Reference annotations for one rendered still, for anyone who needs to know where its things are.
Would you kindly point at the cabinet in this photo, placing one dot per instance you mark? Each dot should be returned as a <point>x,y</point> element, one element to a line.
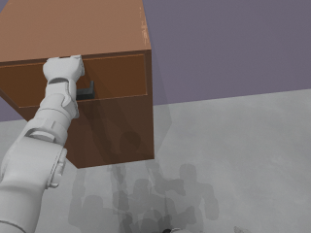
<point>108,131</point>

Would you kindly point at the left robot upper arm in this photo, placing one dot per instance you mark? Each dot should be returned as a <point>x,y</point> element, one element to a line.
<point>34,166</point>

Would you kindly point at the drawer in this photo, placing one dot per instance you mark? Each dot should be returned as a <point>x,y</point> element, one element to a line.
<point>113,76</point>

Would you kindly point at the robot left forearm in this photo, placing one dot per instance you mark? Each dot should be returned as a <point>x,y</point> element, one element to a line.
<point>52,119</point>

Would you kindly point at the robot left hand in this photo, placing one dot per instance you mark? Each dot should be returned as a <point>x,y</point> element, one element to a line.
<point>72,67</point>

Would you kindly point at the handle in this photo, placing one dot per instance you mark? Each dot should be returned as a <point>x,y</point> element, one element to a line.
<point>85,93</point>

